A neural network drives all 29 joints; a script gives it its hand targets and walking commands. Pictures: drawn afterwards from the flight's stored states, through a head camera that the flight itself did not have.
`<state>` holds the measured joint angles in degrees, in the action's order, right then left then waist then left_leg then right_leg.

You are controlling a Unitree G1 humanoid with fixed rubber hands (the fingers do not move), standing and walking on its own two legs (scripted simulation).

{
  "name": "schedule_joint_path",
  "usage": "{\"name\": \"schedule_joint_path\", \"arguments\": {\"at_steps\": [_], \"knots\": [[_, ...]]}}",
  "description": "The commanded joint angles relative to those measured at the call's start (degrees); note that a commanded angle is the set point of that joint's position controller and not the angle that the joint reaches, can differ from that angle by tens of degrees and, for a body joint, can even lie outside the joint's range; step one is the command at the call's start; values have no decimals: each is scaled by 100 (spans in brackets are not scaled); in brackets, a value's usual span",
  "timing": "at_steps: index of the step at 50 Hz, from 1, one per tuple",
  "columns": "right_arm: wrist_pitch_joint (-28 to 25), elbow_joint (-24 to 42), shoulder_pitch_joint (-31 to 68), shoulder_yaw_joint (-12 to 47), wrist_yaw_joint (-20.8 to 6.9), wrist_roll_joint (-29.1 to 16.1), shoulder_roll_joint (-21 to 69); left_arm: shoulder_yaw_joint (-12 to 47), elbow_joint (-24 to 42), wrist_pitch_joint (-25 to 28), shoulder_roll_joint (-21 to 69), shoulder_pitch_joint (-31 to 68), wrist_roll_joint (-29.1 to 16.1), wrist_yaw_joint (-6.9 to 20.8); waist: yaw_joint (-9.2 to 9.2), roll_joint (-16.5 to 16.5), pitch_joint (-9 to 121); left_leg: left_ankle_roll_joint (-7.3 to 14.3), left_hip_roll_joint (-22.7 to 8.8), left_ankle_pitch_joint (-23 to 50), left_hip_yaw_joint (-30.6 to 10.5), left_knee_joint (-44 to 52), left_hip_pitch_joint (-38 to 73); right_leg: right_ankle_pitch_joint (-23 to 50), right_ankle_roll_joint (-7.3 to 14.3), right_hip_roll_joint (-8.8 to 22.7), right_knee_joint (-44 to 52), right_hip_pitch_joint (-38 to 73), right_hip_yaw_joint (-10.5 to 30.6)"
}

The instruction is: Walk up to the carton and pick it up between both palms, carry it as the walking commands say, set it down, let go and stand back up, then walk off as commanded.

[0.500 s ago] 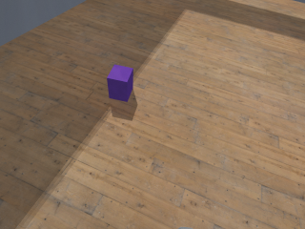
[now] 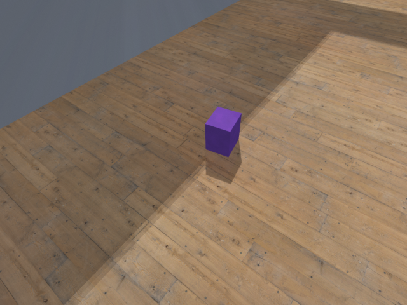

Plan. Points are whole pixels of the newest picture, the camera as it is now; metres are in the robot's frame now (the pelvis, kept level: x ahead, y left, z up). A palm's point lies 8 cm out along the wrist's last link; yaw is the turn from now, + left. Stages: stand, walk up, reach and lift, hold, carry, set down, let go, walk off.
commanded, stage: walk up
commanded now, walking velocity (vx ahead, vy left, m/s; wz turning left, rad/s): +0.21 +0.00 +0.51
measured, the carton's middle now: (223, 131) +1.27 -0.10 -0.66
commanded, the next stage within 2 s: none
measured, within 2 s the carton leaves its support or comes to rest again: neither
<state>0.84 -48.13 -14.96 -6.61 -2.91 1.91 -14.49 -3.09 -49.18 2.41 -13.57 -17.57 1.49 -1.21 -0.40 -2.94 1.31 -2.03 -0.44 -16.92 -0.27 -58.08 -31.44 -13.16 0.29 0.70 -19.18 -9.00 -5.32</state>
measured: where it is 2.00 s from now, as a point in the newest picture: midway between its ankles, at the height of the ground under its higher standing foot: (171, 267)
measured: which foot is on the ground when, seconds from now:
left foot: up 0.00-0.24, down 0.26-0.70, up 0.72-1.00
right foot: down 0.00-0.28, up 0.30-0.66, down 0.68-1.00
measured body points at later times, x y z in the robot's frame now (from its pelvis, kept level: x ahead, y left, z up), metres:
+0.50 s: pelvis +0.17 +0.06 +0.00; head +0.21 +0.08 +0.45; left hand +0.20 +0.32 -0.15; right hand +0.29 -0.17 -0.13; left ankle +0.15 +0.14 -0.75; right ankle +0.19 -0.09 -0.67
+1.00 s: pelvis +0.25 +0.05 -0.02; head +0.26 +0.06 +0.43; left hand +0.29 +0.31 -0.16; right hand +0.37 -0.20 -0.15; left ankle +0.21 +0.15 -0.74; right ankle +0.32 -0.06 -0.75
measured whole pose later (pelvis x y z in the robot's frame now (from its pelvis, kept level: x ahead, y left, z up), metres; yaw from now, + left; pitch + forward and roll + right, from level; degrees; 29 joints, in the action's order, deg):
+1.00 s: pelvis +0.25 +0.05 -0.02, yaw +8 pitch +1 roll -1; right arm 1.1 -53.7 -11.0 -3.6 0.9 1.4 -12.4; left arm -3.2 -51.4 -1.3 -13.0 -12.6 2.3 -1.0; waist -0.9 1.2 -0.3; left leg -1.6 -2.2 -23.4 3.9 -36.0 -16.0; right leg -10.6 0.7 1.9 -30.7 -21.5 -4.9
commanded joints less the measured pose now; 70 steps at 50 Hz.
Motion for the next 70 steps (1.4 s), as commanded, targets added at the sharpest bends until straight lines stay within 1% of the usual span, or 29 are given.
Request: {"name": "schedule_joint_path", "arguments": {"at_steps": [1,3,8,12,13,15,16,19,33,35,36,37,38,43,50,51,52,53,54,55,58,59,61,64,65,66,67,68,70], "knots": [[-40,483,290,-33,-99,-52,-196,-44,201,169,-563,233,24,-1,61,1112,-490,-237,-533,586,137,-509,-844,1220,383,1476,806,322,440],[10,568,746,59,-117,-53,-57,-16,-11,124,-562,-78,-10,-30,-57,1124,-623,-194,-425,692,342,106,-545,3100,394,1530,400,269,-63],[14,617,1416,137,-98,-97,14,-122,-237,53,-841,-618,-17,17,-307,1489,-592,87,-89,646,731,1559,241,3622,312,1597,20,523,-444],[-94,229,733,113,8,-9,-263,-183,-303,-33,-1106,-556,-57,-53,18,1322,5,379,297,299,907,2508,1482,5092,214,1601,-1445,656,-537],[-178,20,122,54,58,24,-458,-150,-288,-28,-1080,-505,-137,-29,345,998,574,555,184,871,837,3248,2766,3896,61,1413,-2397,68,-684],[-261,-33,-700,-189,269,-26,-1395,75,300,34,-224,-356,-177,-3,655,-1368,2091,1867,-2872,6227,-2700,3314,5097,-2776,-374,366,-5445,-2272,-104],[-286,-118,-652,-58,347,-160,-1048,22,121,-33,-436,-67,-170,-60,567,-309,1636,1773,-2576,6791,-1760,3228,4453,-2371,-295,519,-5302,-2202,632],[-304,-189,137,152,331,-100,-506,-66,13,-89,-431,-161,11,77,108,-294,178,1356,-1689,3607,-942,4026,2756,-1211,-249,865,-4665,-2252,500],[-266,-513,41,185,403,-101,-408,79,-59,-205,-18,167,-49,78,-46,-274,-98,623,-912,2230,287,3324,1660,806,-49,243,-595,-244,-124],[-253,-530,-329,306,406,-119,-17,-70,-95,-79,-693,-165,-33,-1,-30,946,481,174,-570,453,500,2296,1136,2861,192,1624,-452,935,1070],[-128,-428,-555,328,451,-242,56,-107,-26,-83,-954,-167,-46,-16,-158,1686,781,44,-251,-1501,363,1458,950,3821,926,2423,-336,928,1935],[-29,-468,-361,262,468,-210,-93,-114,1,-142,-848,-121,-16,-49,-265,1712,831,-27,-254,-1808,92,832,998,2646,1126,2249,-66,546,2075],[13,-326,124,159,478,-141,-371,-206,88,-207,-972,-18,18,-29,-270,1709,320,-71,-86,-1792,60,206,597,1780,1151,1952,102,116,2520],[71,-620,-225,214,413,-64,-71,-76,56,-233,-510,492,112,-65,71,1153,316,-72,-321,-875,226,855,1196,911,818,1380,182,-737,1189],[-55,-476,-357,204,406,-32,-180,-211,19,-389,-824,506,50,63,285,988,168,154,-69,-563,454,3182,2737,-992,484,1052,-289,-1926,1487],[-90,-575,-660,195,372,-23,-383,-123,23,-389,-534,591,2,35,385,13,-32,256,-848,-90,-377,4004,2447,-282,103,855,-1393,-1672,423],[-82,-436,-518,19,422,76,-1038,0,313,-381,-155,748,-3,95,525,-1502,-154,759,-2227,-2032,-2036,5043,2806,-1633,-78,-165,-2532,-3106,183],[-116,-388,-154,224,436,94,-598,-11,192,-405,-197,1001,-90,9,467,-983,-752,940,-2261,258,-2199,4969,1685,-1534,-123,61,-2739,-2339,974],[-125,-264,260,153,515,-3,-813,-169,173,-444,-396,646,5,83,148,-990,-825,1093,-2208,1434,-1206,4579,1892,-1381,-213,27,-3785,-2501,709],[-185,-340,283,295,512,-60,-430,-155,37,-446,-379,490,-26,67,50,-472,-573,1003,-1819,2209,-917,4358,1615,-1053,-205,101,-3734,-1921,964],[-252,-262,317,227,545,-51,-496,-211,13,-441,-388,296,31,158,20,-557,-276,875,-1594,3472,-22,3914,2442,-679,-287,-41,-4028,-2274,474],[-254,-327,71,222,548,-38,-468,-189,57,-447,-351,455,35,169,138,-595,-192,873,-1554,3151,70,3905,2598,-557,-308,82,-3751,-2358,439],[37,-376,-30,184,361,154,-520,-168,-29,-497,-438,311,39,122,250,-1312,-352,870,-861,-156,822,4183,2340,-1023,-222,190,-2445,-1938,-43],[127,-409,-253,204,261,115,-471,-149,55,-481,-365,165,82,-13,183,-361,-467,1018,-988,-614,700,3491,1618,-848,-161,10,-1430,-1003,-483],[93,-396,-221,199,243,83,-539,-223,-57,-392,-525,-461,101,-83,-113,353,-203,855,-813,-320,945,2553,1155,-349,-113,129,-863,-109,-215],[-3,-196,11,253,218,127,-429,-376,-159,-302,-877,-1162,108,-165,-496,1094,184,634,-624,-165,1038,1239,312,-437,76,1121,-476,934,1051],[-50,320,446,336,145,19,-85,-505,-15,-275,-1550,-1557,82,-260,-656,2121,383,260,70,-1801,566,-176,-965,-303,832,2906,532,1346,4194],[17,333,693,261,132,35,-289,-483,-105,-320,-1581,-1328,11,-268,-585,1685,71,100,-234,-1395,-73,-724,-1056,-10,1133,2837,719,844,4432],[48,333,802,195,92,12,-475,-428,5,-321,-1234,-625,89,-209,-214,1083,-269,-24,-461,-526,-221,-858,-952,-69,978,2282,493,148,3410]]}}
